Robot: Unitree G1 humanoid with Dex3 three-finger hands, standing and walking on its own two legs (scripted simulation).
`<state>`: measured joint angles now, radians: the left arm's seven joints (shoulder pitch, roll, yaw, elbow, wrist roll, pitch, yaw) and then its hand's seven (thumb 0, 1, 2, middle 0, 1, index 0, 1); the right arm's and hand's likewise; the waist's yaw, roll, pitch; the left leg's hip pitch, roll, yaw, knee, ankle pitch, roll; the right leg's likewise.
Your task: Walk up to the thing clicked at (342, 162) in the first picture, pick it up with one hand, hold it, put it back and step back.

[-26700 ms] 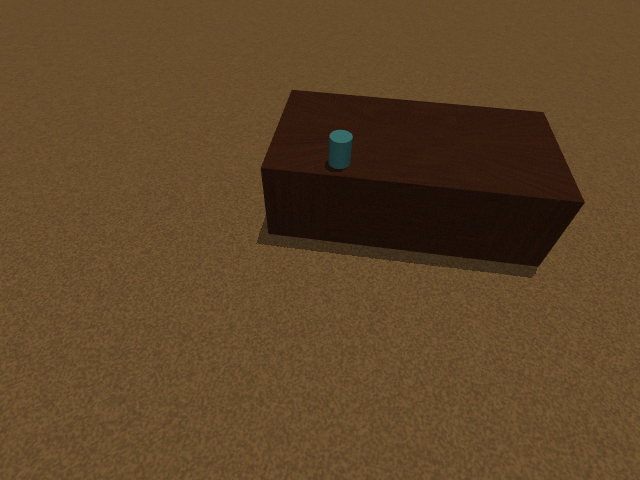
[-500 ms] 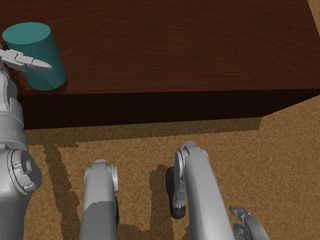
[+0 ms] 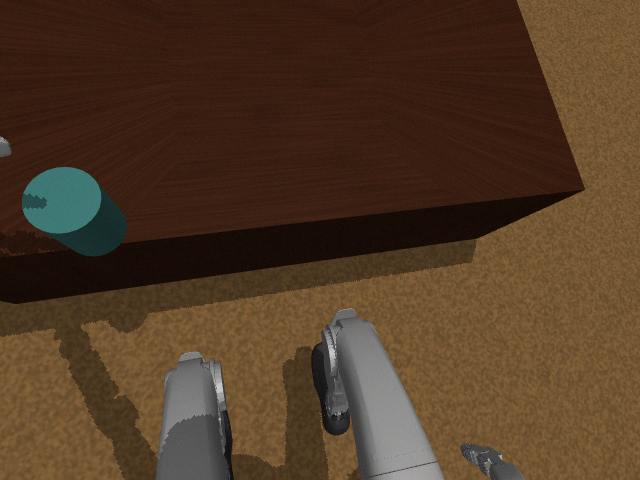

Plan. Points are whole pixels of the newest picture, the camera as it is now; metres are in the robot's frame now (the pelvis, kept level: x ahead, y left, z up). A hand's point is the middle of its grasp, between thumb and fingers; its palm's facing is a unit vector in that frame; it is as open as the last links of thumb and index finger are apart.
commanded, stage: home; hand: left
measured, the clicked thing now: (81, 215) +0.47 +0.22 -0.14
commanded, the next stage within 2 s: none
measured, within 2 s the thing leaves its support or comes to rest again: neither
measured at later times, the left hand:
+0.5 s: hand out of the picture +0.38 +0.22 +0.05, palm faces +0.14 -0.93 -0.34, open 17.5 cm
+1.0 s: hand (44, 477) +0.22 +0.16 +0.10, palm faces +0.19 -0.94 -0.27, open 17.4 cm
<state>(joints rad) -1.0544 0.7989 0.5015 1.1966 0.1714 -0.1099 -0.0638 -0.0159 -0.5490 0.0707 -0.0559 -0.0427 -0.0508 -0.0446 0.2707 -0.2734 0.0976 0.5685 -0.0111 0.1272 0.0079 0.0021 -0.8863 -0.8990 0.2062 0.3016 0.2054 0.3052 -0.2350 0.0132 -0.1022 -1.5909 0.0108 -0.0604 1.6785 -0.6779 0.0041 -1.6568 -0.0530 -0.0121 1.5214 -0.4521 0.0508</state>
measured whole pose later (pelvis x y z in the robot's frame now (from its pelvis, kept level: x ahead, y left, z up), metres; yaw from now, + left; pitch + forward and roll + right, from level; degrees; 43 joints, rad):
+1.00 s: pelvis +0.07 -0.03 +0.17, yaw +3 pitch +7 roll -1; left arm 0.43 0.20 -0.01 0.11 -0.03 0.20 0.14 -0.01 -0.52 0.07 -0.06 -0.06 -0.06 -0.06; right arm 0.20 -0.20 0.02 0.52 0.03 -0.06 -0.15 0.01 -0.90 -0.90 0.21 0.30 0.21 0.30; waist 0.00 0.02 -0.08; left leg -0.49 0.04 -0.06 0.87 -0.50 -0.04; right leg -0.58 -0.04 -0.06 0.83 -0.37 0.02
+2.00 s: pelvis +0.06 -0.01 +0.21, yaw +4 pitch -5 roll +1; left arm 0.21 0.32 0.00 1.04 0.03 0.01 0.03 -0.01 -0.57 0.04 -0.05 -0.05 -0.05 -0.05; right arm 0.23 -0.30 -0.02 0.99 -0.03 0.02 -0.02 0.01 -0.90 -0.90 0.21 0.30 0.21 0.30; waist 0.02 0.02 0.02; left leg -0.08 -0.01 -0.03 0.45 -0.28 -0.01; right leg -0.19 -0.09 -0.04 0.46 -0.18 0.05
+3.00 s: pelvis +0.08 -0.04 +0.22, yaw +4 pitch -3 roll +0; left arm 0.10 0.33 0.01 1.16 0.01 0.00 0.01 0.00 -0.48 0.13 -0.11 -0.13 -0.11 -0.13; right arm 0.14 -0.35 -0.01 1.09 -0.02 0.01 -0.02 0.00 -0.90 -0.90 0.21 0.30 0.20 0.30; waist 0.01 0.03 0.05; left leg -0.04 0.03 -0.05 0.33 -0.24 -0.04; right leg -0.16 -0.05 -0.07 0.37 -0.16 0.01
